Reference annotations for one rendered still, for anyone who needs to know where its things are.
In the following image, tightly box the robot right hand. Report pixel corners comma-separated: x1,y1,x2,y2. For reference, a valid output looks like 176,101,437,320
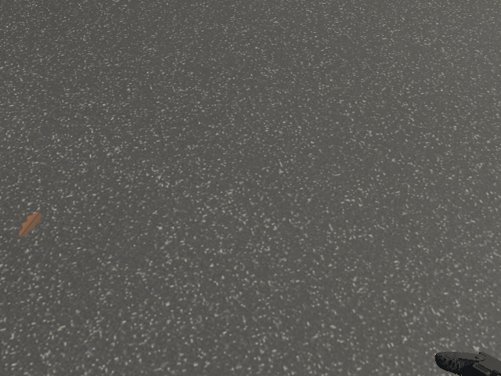
435,352,501,376

